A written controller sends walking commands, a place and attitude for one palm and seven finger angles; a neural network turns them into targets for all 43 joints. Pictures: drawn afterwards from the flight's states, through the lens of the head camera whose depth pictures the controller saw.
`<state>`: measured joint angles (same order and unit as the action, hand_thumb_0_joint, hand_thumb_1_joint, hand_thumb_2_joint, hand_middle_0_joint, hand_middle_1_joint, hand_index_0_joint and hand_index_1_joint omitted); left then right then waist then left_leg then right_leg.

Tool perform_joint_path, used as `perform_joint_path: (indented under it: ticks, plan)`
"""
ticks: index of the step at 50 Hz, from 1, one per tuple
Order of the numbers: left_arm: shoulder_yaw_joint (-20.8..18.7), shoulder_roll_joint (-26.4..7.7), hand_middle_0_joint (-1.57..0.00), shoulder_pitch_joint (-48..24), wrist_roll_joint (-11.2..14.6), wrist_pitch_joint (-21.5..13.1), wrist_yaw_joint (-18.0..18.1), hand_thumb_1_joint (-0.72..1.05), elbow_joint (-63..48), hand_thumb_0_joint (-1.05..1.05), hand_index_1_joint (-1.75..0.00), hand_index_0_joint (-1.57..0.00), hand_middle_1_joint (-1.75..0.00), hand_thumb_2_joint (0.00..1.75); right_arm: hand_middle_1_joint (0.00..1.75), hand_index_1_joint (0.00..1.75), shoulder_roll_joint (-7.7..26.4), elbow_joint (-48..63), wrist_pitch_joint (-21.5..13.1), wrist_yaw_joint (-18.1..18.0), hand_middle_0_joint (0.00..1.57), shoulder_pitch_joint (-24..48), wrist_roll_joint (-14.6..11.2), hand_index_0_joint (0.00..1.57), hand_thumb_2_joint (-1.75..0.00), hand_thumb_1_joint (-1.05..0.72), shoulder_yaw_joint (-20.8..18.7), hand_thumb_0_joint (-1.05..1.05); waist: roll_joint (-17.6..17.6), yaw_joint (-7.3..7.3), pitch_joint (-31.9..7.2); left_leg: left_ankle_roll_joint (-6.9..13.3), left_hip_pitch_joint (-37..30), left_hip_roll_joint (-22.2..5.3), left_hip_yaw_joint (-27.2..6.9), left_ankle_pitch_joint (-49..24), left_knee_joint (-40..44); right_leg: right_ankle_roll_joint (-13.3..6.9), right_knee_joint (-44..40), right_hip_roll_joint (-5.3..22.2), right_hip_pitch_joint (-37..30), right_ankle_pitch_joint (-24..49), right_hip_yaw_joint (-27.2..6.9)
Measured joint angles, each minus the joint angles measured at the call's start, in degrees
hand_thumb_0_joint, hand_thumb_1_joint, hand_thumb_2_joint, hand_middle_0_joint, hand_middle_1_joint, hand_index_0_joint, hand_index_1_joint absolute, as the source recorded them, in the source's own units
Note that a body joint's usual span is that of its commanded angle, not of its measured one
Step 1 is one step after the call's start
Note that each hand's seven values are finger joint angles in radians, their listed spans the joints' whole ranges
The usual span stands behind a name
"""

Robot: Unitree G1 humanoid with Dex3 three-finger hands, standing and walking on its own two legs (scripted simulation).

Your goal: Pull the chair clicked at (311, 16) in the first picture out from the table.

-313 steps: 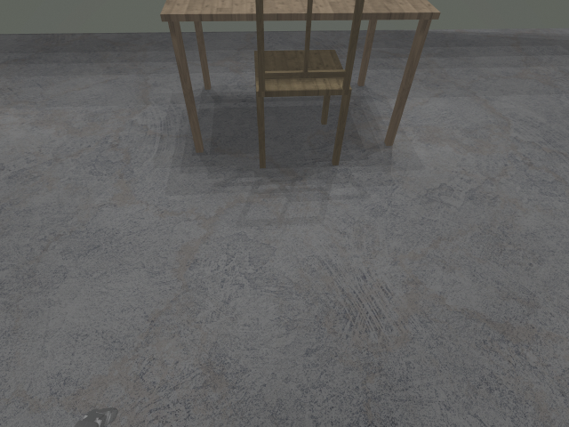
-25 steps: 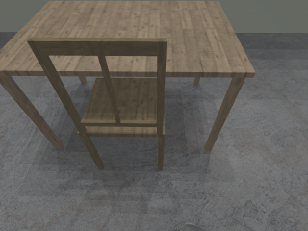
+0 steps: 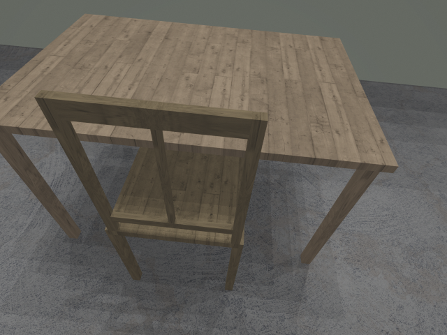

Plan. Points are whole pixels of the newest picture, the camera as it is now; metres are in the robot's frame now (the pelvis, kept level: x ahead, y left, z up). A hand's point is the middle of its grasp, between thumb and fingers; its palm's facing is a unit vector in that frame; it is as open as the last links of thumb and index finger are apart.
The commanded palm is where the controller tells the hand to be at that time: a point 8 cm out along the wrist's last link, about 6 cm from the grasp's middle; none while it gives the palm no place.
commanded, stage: come to a stop and stand still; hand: left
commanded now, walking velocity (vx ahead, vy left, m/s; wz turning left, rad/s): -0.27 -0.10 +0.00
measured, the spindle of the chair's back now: (165, 182) +0.45 +0.18 -0.05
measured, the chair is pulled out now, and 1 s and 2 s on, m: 0.00 0.00 0.00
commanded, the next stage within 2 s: none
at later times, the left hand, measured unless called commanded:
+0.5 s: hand out of the picture -0.01 +0.15 -0.15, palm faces +0.00 -0.96 -0.29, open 7.3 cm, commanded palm none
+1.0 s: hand out of the picture -0.05 +0.20 -0.18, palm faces +0.03 -0.97 -0.23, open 7.3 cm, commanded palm none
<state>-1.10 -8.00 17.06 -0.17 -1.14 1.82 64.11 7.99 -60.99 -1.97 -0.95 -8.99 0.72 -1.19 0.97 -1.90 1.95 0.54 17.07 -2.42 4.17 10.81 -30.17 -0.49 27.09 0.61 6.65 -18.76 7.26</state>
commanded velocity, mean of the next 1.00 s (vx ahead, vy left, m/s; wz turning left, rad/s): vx -0.01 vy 0.03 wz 0.00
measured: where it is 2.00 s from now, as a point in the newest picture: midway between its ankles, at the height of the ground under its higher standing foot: outside the picture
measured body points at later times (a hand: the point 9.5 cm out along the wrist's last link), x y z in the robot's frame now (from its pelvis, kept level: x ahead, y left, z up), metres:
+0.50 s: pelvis -0.04 -0.05 +0.01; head -0.04 -0.08 +0.45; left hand -0.01 +0.20 -0.13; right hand -0.01 -0.29 -0.16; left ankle +0.01 +0.10 -0.71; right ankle -0.07 -0.15 -0.73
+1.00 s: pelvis -0.06 +0.01 +0.00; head -0.06 +0.01 +0.45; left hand -0.05 +0.25 -0.16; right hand +0.00 -0.23 -0.15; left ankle -0.09 +0.09 -0.73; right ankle -0.07 -0.15 -0.73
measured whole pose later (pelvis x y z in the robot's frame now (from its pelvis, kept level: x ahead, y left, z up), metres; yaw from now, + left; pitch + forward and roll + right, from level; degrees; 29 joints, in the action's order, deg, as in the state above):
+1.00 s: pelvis -0.06 +0.01 +0.00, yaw -1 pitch -2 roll -1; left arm -0.7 -10.4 16.7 -0.8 0.5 2.5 60.5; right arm 10.3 -55.9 -0.2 -0.5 -12.2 0.9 -0.7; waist -0.5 -1.0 1.9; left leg 3.0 11.7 0.9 3.8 20.2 -33.4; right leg 1.5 31.8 4.5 13.1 -17.1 2.1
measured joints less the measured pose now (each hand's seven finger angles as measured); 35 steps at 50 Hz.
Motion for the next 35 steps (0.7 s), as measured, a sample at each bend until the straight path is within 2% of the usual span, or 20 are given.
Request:
perform_joint_path:
  ticks: [3,5,9,13,16,20,22,24,26,29,32,35]
  plan:
    - [0.20,-0.28,-0.20,-0.35,0.14,1.32,0.52,0.91,-0.04,0.00,-0.30,-0.20,-0.30,0.90,0.30,0.30,-1.41,-0.02,0.69,-0.52,0.20,1.10,-0.28,0.20,-0.89,-0.92,0.76,0.00,2.41,-0.78,0.43,1.22,-1.28,1.28,1.50,1.64,1.21,0.89,0.74,1.47,0.08,-1.03,-1.36]
    - [0.28,-0.39,-0.20,-1.19,0.17,2.01,0.45,0.91,-0.53,0.00,-0.30,-0.20,-0.30,0.90,0.30,0.30,-1.91,0.46,1.13,-0.89,0.20,2.20,-0.36,0.20,-0.89,-0.92,0.79,0.00,2.83,-0.75,1.49,1.62,-1.53,1.80,2.18,0.83,2.55,1.21,4.11,2.07,1.92,-3.21,-2.48]
    - [-0.40,-0.97,-0.20,-3.24,-0.05,3.25,0.32,0.91,-2.25,0.00,-0.30,-0.20,-0.30,0.90,0.30,0.30,-1.68,1.99,1.89,-1.63,0.20,4.20,-0.31,0.21,-0.89,-0.92,-0.22,0.00,1.16,0.10,3.86,1.95,-0.70,1.24,2.52,-1.30,4.46,1.61,18.06,1.34,8.79,-11.01,-5.36]
    - [-1.74,-2.70,-0.20,-4.51,-0.30,4.04,0.39,0.91,-4.19,0.00,-0.30,-0.20,-0.30,0.90,0.30,0.30,-0.15,2.85,3.08,-1.42,0.20,4.85,0.22,0.21,-0.89,-0.92,-1.21,-0.01,-0.48,0.86,4.79,1.26,0.90,-0.17,2.63,-2.64,4.52,2.19,26.42,0.74,13.62,-11.36,-7.12]
    - [-2.37,-4.10,-0.19,-4.84,-0.39,4.14,0.36,0.91,-5.21,0.00,-0.30,-0.20,-0.30,0.90,0.30,0.30,1.07,2.63,3.68,-0.96,0.20,3.87,0.55,0.21,-0.89,-0.92,-1.81,0.00,-1.01,1.23,4.23,0.27,1.86,-0.95,2.53,-3.13,3.82,2.11,22.63,1.42,12.85,-10.05,-6.88]
    - [-2.04,-4.97,-0.19,-3.90,-0.65,2.68,0.32,0.91,-5.03,0.00,-0.30,-0.20,-0.30,0.90,0.30,0.30,2.58,1.33,4.39,-0.18,0.20,1.13,0.38,0.21,-0.89,-0.91,-2.35,0.00,-1.23,1.74,1.68,-1.51,3.57,-1.17,2.11,-2.14,0.71,1.22,6.06,2.53,6.19,-3.74,-5.97]
    - [-1.21,-3.82,-0.19,-3.24,-0.95,2.50,0.29,0.91,-3.93,0.00,-0.30,-0.20,-0.30,0.90,0.30,0.30,3.56,0.33,5.34,0.18,0.20,-0.51,0.13,0.20,-0.89,-0.91,-2.54,0.00,-2.83,2.13,0.61,-2.02,3.73,-1.10,-0.12,5.00,-1.95,0.36,5.60,1.63,5.29,-2.00,-5.10]
    - [-0.50,-2.58,-0.19,-1.76,-1.04,2.59,-0.02,0.91,-3.53,0.00,-0.30,-0.20,-0.30,0.90,0.30,0.30,4.15,-0.40,6.15,0.68,0.20,-2.58,0.32,0.20,-0.89,-0.91,-2.58,0.00,-3.08,1.72,-1.40,-1.86,3.93,-0.03,-1.47,9.73,-5.77,-0.34,3.32,1.50,4.30,-0.20,-5.31]
    - [-0.11,-1.42,-0.19,-0.65,-0.89,2.32,-0.25,0.91,-3.01,0.00,-0.30,-0.20,-0.30,0.90,0.30,0.30,4.53,-1.11,6.03,1.04,0.20,-3.94,0.54,0.20,-0.89,-0.91,-2.45,0.01,-2.85,1.36,-2.54,-1.69,3.88,0.82,-2.20,9.33,-9.85,-0.71,0.08,1.47,3.23,1.89,-6.08]
    - [0.29,0.05,-0.20,-0.38,-0.73,1.79,-0.62,0.91,-2.60,0.00,-0.30,-0.20,-0.30,0.90,0.30,0.30,4.90,-1.39,5.08,1.27,0.20,-5.66,0.40,0.20,-0.89,-0.91,-2.36,0.01,-2.84,1.75,-2.60,-2.02,3.15,1.38,-2.71,8.43,-13.19,-0.97,-3.13,1.38,2.38,3.88,-6.11]
    - [0.18,0.57,-0.20,-1.01,-0.88,1.24,-0.20,0.93,-2.57,0.01,-0.30,-0.20,-0.30,0.90,0.30,0.30,4.96,-1.63,4.83,0.98,0.20,-6.78,0.18,0.20,-0.89,-0.91,-2.18,0.01,-2.95,1.77,-1.57,-2.69,1.87,1.68,-2.94,9.79,-14.02,-1.13,-3.91,1.35,2.49,4.45,-5.36]
    - [-0.19,0.35,-0.20,-1.55,-0.87,0.70,0.07,0.93,-2.89,0.01,-0.30,-0.21,-0.30,0.90,0.30,0.30,4.72,-1.79,5.16,0.51,0.20,-6.80,-0.09,0.20,-0.89,-0.91,-1.97,0.01,-2.65,1.16,-0.20,-3.20,0.35,2.06,-2.62,12.45,-12.57,-1.09,-3.28,1.72,3.22,4.38,-4.76]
